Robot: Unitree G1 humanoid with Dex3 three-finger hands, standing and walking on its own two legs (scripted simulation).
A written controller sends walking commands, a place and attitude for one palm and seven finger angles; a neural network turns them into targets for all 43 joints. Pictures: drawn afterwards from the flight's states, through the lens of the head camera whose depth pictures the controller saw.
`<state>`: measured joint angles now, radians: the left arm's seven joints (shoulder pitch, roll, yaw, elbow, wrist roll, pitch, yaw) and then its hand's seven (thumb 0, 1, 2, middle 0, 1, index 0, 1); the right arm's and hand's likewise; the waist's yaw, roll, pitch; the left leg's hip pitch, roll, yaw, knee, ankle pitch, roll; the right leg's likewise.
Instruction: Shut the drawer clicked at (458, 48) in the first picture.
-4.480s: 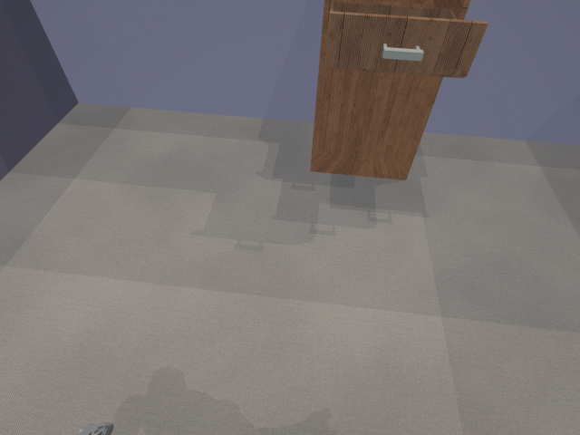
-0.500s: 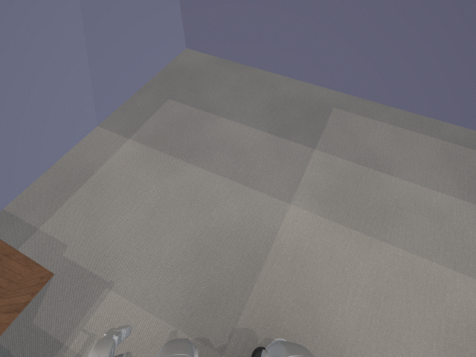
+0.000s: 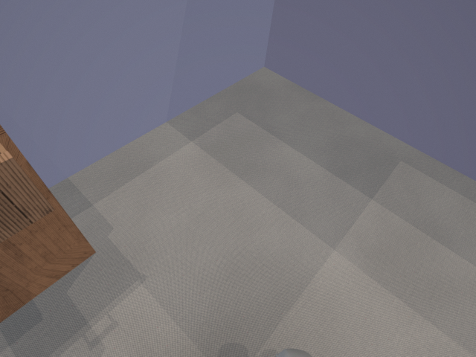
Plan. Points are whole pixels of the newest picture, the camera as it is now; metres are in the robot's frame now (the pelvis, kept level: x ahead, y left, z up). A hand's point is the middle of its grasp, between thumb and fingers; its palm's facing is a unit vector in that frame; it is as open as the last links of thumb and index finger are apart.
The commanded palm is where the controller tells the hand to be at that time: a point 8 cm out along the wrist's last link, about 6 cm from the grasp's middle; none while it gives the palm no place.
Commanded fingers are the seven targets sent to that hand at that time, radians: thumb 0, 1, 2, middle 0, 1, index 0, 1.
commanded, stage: turn to face it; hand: left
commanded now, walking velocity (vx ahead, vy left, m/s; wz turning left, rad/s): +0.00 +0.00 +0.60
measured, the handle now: out of the picture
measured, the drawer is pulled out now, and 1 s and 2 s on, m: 0.29 0.29 0.29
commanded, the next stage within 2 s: take the last steps up to it in 1.26 s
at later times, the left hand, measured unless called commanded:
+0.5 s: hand out of the picture +0.02 +0.13 -0.14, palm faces +0.33 -0.90 -0.28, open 7.4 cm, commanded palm none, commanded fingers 0.00 0.90 0.90 -0.20 -0.30 -0.20 -0.30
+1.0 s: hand out of the picture -0.13 +0.16 -0.17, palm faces +0.64 -0.72 -0.27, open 7.4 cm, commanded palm none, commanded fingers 0.00 0.90 0.90 -0.20 -0.30 -0.20 -0.30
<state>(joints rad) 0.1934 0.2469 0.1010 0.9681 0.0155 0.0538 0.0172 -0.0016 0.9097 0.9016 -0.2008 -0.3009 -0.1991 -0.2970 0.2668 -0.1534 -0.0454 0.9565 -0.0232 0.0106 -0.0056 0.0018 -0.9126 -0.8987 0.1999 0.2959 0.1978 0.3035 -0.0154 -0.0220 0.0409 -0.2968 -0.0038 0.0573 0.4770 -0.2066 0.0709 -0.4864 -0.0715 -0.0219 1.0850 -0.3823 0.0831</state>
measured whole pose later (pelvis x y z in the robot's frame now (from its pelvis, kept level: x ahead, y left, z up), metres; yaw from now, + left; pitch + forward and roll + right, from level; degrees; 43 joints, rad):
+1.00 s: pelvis -0.04 -0.06 +0.00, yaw +37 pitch +0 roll -1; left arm 0.22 0.27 0.08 0.92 0.01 0.06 0.01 0.00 0.91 0.90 -0.20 -0.30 -0.20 -0.30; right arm 0.14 -0.22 -0.05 0.91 -0.02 0.04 0.01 0.00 -0.91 -0.90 0.20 0.30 0.20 0.30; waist 0.02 -0.02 0.07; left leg -0.23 -0.01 -0.01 0.50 -0.26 0.02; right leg -0.46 -0.10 -0.04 1.00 -0.43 0.09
